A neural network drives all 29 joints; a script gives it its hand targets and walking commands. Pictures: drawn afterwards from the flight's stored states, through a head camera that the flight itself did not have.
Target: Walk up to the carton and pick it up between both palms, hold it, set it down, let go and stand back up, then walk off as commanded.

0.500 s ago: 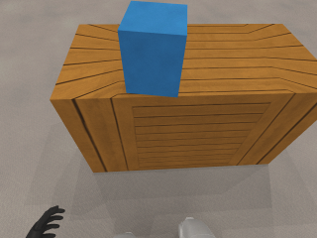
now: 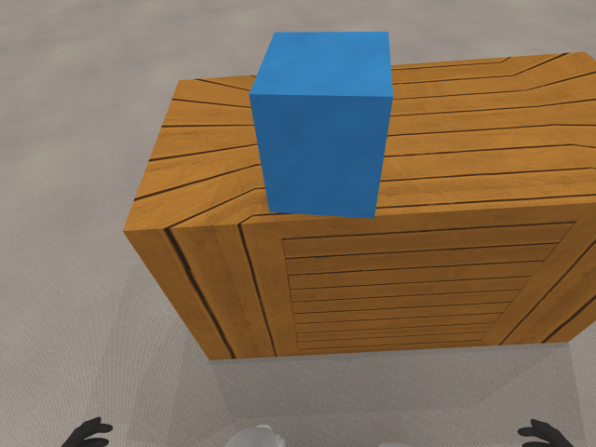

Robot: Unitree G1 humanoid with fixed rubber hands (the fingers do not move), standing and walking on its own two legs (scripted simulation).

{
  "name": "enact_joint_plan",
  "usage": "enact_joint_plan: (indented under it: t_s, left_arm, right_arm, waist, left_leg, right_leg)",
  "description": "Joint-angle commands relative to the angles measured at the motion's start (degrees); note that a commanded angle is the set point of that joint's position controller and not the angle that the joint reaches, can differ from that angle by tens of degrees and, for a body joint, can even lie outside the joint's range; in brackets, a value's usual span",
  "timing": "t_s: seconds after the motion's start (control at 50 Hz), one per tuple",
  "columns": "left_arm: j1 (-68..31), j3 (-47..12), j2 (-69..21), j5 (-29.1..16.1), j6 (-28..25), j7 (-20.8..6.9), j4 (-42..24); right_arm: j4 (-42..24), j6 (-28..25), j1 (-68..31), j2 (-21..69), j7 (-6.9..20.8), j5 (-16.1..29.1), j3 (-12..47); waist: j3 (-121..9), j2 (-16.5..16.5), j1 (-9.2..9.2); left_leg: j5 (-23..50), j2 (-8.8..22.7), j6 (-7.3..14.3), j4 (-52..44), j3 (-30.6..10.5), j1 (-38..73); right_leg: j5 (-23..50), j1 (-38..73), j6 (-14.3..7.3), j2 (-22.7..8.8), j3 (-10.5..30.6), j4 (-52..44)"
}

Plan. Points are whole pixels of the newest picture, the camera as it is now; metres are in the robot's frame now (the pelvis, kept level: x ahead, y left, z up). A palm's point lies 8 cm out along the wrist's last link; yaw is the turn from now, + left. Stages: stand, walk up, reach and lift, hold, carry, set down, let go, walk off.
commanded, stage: walk up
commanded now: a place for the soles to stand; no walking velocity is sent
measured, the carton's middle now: (325, 127) +0.62 -0.04 +0.08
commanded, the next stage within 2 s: none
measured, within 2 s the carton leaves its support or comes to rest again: neither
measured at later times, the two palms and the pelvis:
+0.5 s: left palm (82, 435) +0.16 +0.31 -0.06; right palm out of the picture +0.11 -0.32 -0.08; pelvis +0.01 +0.00 +0.00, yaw -1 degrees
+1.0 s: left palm (97, 423) +0.17 +0.30 -0.06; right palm out of the picture +0.14 -0.34 -0.06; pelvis +0.04 -0.01 +0.00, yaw -1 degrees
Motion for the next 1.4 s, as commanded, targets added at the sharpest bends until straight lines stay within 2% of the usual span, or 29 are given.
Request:
enact_joint_plan:
  t_s: [0.0, 0.08, 0.2, 0.22, 0.26, 0.28, 0.3, 0.36, 0.42, 0.46, 0.5, 0.58, 0.64, 0.68, 0.72, 0.8, 0.82, 0.86, 0.94, 0.98, 1.0, 1.02, 1.04, 1.1, 1.14, 1.22, 1.3, 1.36, 1.38]
  left_arm:
    - [-4.5, 3.2, 13.6, -0.6, 0.2, 1.6, 0.6]
    - [-0.7, 3.3, 10.3, -1.0, -0.1, 1.5, 0.6]
    - [2.3, 3.7, 9.9, -0.5, 0.3, 1.7, 4.2]
    - [2.0, 4.3, 11.5, 0.5, 0.3, 1.9, 4.4]
    - [1.4, 5.9, 18.3, 1.7, -0.4, 2.2, 4.2]
    - [-3.1, 5.7, 19.9, 1.3, 0.0, 2.0, 3.4]
    - [-6.4, 5.3, 19.9, 1.2, 0.4, 1.8, 3.0]
    - [-13.6, 3.6, 14.9, 1.1, 1.1, 1.2, 1.5]
    - [-10.8, 2.4, 9.6, 0.2, 1.3, 0.8, 1.8]
    - [-8.3, 3.0, 11.9, -0.1, 1.8, 1.0, 4.3]
    - [-6.8, 3.4, 11.5, 0.3, 0.9, 0.6, 4.6]
    - [-6.5, 4.6, 17.7, 1.0, -0.1, 1.0, 4.1]
    - [-11.6, 3.8, 14.9, 0.7, 0.6, 0.8, 2.6]
    - [-11.4, 2.6, 10.9, 0.0, 1.0, 0.8, 1.7]
    - [-8.7, 2.6, 10.7, 0.0, 1.0, 1.1, 3.3]
    - [-6.2, 4.2, 16.6, 1.1, -0.6, 1.0, 3.9]
    - [0.0, 6.6, 19.7, 1.8, -0.2, -0.7, 3.2]
    - [0.7, 7.8, 21.0, 2.1, 0.1, -1.4, 4.0]
    - [-7.3, 7.1, 19.8, 2.3, 0.9, -1.9, 1.0]
    - [-16.7, 5.5, 14.6, 1.8, 1.7, -2.2, -1.7]
    - [-18.6, 4.1, 7.2, 1.5, 1.7, -2.1, -4.3]
    - [-16.0, 3.6, 9.8, 0.8, 1.9, -1.6, -3.9]
    - [-13.6, 4.0, 13.8, 0.7, 1.9, -1.8, -1.9]
    - [-12.4, 4.4, 11.6, 0.3, 1.6, -2.1, -1.2]
    - [-12.8, 4.6, 11.5, 0.1, 1.4, -2.0, -1.7]
    - [-12.9, 4.4, 10.5, 0.0, 1.8, -2.5, -2.7]
    - [-15.4, 4.3, 10.8, 0.4, 1.2, -3.4, -2.4]
    - [-5.4, 5.6, 11.2, 0.1, 0.7, -3.6, 1.0]
    - [3.0, 6.7, 13.5, 0.0, 0.4, -3.0, 4.3]
  right_arm:
    - [2.0, -0.9, 8.3, -16.1, -2.5, 0.2, -7.8]
    - [-0.8, -1.3, 7.5, -11.8, -3.0, 0.1, -5.9]
    - [-3.9, 0.7, 0.5, -10.4, -3.0, 0.6, -5.2]
    - [-3.6, 1.0, -0.3, -8.1, -2.9, 0.6, -4.7]
    - [-3.9, 1.7, 0.6, -3.7, -2.9, 0.5, -3.2]
    - [-3.0, 2.4, -0.3, -6.8, -3.4, 0.6, -4.2]
    - [-1.7, 2.4, -1.0, -10.3, -3.4, 0.3, -5.4]
    - [1.7, 1.2, 6.3, -10.0, -2.6, 0.2, -6.5]
    - [2.3, -0.3, 5.0, -13.4, -3.0, -0.9, -6.9]
    - [1.6, 0.1, -0.7, -14.6, -3.1, -0.4, -6.5]
    - [0.7, 0.8, -5.5, -12.0, -2.9, -0.6, -5.3]
    - [1.4, 1.0, -2.7, -8.5, -2.7, -0.3, -5.2]
    - [2.3, 0.5, 1.5, -9.5, -2.5, -0.2, -5.5]
    - [2.0, -0.2, 1.2, -12.2, -2.7, -1.0, -5.9]
    - [1.6, -0.2, -1.2, -12.7, -2.7, -0.4, -5.6]
    - [0.2, 0.7, -4.8, -7.3, -2.6, 0.3, -3.9]
    - [-0.8, -0.8, -1.5, -10.0, -2.1, 0.3, -5.5]
    - [-1.1, -1.4, -2.0, -12.3, -2.0, 0.0, -6.1]
    - [1.8, -2.1, 5.3, -11.7, -1.3, 0.4, -6.9]
    - [6.7, -3.1, 19.1, -12.4, -1.9, 0.2, -8.2]
    - [7.4, -3.9, 28.8, -18.5, -3.1, -1.0, -10.1]
    - [5.2, -3.9, 21.5, -20.8, -3.8, -0.3, -9.8]
    - [3.8, -4.0, 16.6, -20.2, -4.4, 0.7, -9.5]
    - [2.4, -4.8, 15.0, -16.6, -4.8, 0.1, -8.1]
    - [1.6, -4.9, 17.0, -16.7, -5.0, 0.5, -7.8]
    - [-0.9, -4.4, 16.1, -15.7, -4.8, 0.4, -7.3]
    - [-1.8, -4.4, 13.8, -16.5, -4.8, 0.4, -7.3]
    - [-3.4, -4.2, 6.0, -15.2, -4.7, 0.4, -6.1]
    - [-3.7, -3.7, 5.0, -12.3, -4.5, 0.0, -5.4]
  waist:
    - [-3.4, -1.1, -0.24]
    - [-6.5, 4.1, 1.34]
    - [-11.8, 6.8, 4.6]
    - [-9.5, 4.0, 5.49]
    - [-7.0, -10.0, 5.19]
    - [-2.8, -8.8, 4.54]
    - [-0.4, -7.5, 3.75]
    - [-1.0, -6.9, -1.83]
    - [-5.1, 0.7, 0.03]
    - [-3.3, -2.8, 2.11]
    - [-2.3, -5.1, 4.52]
    - [-5.1, -10.0, 2.84]
    - [-6.1, -8.2, 0.51]
    - [-6.3, 2.7, 1.04]
    - [-5.6, 1.4, 2.87]
    - [-8.2, -7.9, 3.97]
    - [-10.2, -15.8, 5.32]
    - [-4.1, -16.2, 7.3]
    - [-0.5, -15.6, 2.45]
    - [-2.3, -1.3, -7.38]
    - [-3.9, 16.8, -13.02]
    - [-2.7, 6.5, -7.81]
    - [-2.5, -4.8, -4.31]
    - [-4.5, -1.7, -2.25]
    - [-4.2, -2.0, -2.38]
    - [-6.5, 3.8, -1.35]
    - [-4.6, 9.6, -0.99]
    - [-8.5, 9.3, 6.61]
    - [-12.5, 3.5, 10.4]
  left_leg:
    - [19.7, 18.8, 12.0, -24.5, -36.0, 18.1]
    - [48.6, 14.9, 11.9, -15.7, -20.2, 15.4]
    - [22.6, 10.1, 9.4, -10.0, -10.8, -0.5]
    - [12.6, 8.7, 7.0, -6.7, -9.8, -5.9]
    - [-6.4, 0.5, 1.1, 8.3, -3.6, -16.5]
    - [-14.0, 1.1, 0.6, 10.3, -5.2, -12.5]
    - [-14.7, 2.6, 0.6, 10.3, -4.8, -9.1]
    - [-7.0, 2.3, 2.4, -4.1, -4.3, 5.8]
    - [-7.1, 12.9, 8.3, -22.8, -29.9, 9.9]
    - [-15.1, 15.4, 11.3, -25.1, -32.9, -1.0]
    - [-18.1, 8.7, 6.1, -21.5, -21.5, -7.9]
    - [-7.0, 0.4, 0.3, -1.5, -3.4, -5.7]
    - [-3.8, 2.3, 1.9, -10.0, -7.0, 3.1]
    - [-2.9, 9.9, 6.6, -21.1, -24.7, 6.1]
    - [2.3, 13.0, 9.8, -20.6, -27.8, 4.3]
    - [5.1, 1.0, 1.0, -2.7, -6.1, -7.0]
    - [-14.5, -1.5, 2.0, 4.3, -1.0, -14.0]
    - [-18.8, 1.6, 2.2, 8.6, -0.2, -23.5]
    - [-9.1, 2.0, 2.3, 0.1, 1.4, -7.6]
    - [-4.9, -0.2, 2.7, -15.0, -1.8, 22.1]
    - [-19.7, 12.9, 4.7, -29.6, -32.9, 32.1]
    - [-21.6, 21.4, 7.1, -38.2, -53.9, 29.9]
    - [-17.1, 22.8, 7.7, -36.7, -53.5, 27.8]
    - [23.4, 18.5, 9.1, -23.5, -34.4, 29.2]
    - [32.0, 18.8, 10.4, -21.3, -29.7, 25.7]
    - [27.9, 16.8, 14.6, -19.7, -22.1, 25.2]
    - [22.2, 16.2, 13.3, -20.4, -18.8, 13.7]
    - [17.9, 15.0, 9.1, -13.3, -14.8, 1.0]
    - [19.0, 10.9, 6.3, 2.2, -10.6, -3.0]
  right_leg:
    - [-6.2, -21.9, -1.8, 2.0, 3.1, 14.1]
    - [-1.9, -14.9, -1.8, 1.0, 1.6, 3.4]
    - [13.6, 6.7, -3.2, 3.6, -2.3, -14.3]
    - [11.0, 9.8, -4.4, 3.4, 0.4, -18.0]
    - [1.2, 8.6, -10.1, -13.6, 29.0, -29.7]
    - [-3.1, -0.8, -15.7, -19.6, 33.4, -33.8]
    - [-2.8, -5.4, -17.2, -19.7, 32.8, -32.7]
    - [-5.0, -14.9, -10.0, -9.4, 16.0, -23.5]
    - [1.1, -16.2, -1.7, 3.3, 0.3, -2.0]
    - [-5.2, -8.1, -1.8, 3.5, 1.9, -3.4]
    - [-3.2, 0.2, -3.3, 2.3, 3.2, -13.8]
    - [-8.1, -0.6, -10.7, -13.4, 24.3, -27.9]
    - [-1.1, -5.9, -7.4, -7.6, 13.9, -20.6]
    - [4.0, -11.5, -2.4, 1.6, 1.9, -5.4]
    - [-0.5, -8.8, -1.8, 3.3, 0.5, -7.3]
    - [4.8, 4.4, -8.5, -8.1, 18.9, -23.2]
    - [-15.8, 11.2, -12.4, -10.4, 26.6, -28.4]
    - [-26.4, 13.4, -16.6, -16.7, 34.0, -35.5]
    - [-19.8, -0.5, -13.1, -11.9, 22.6, -30.8]
    - [-18.1, -24.4, -7.5, -2.5, 7.6, -7.8]
    - [-10.0, -39.0, -2.0, 7.8, -0.4, 18.6]
    - [-7.2, -41.8, -0.7, 7.9, 4.2, 21.4]
    - [-2.0, -37.6, -0.4, 4.3, 6.1, 20.0]
    - [-0.6, -34.2, -0.5, 0.1, 4.6, 18.3]
    - [-1.2, -31.3, -0.7, -1.0, 3.4, 14.8]
    - [2.7, -30.2, -0.7, -1.6, 0.7, 4.7]
    - [10.1, -20.8, -1.4, -2.4, 0.0, -2.5]
    - [15.6, 2.1, -3.5, -2.0, 1.6, -14.6]
    - [14.2, 12.8, -3.5, 0.4, 3.6, -17.5]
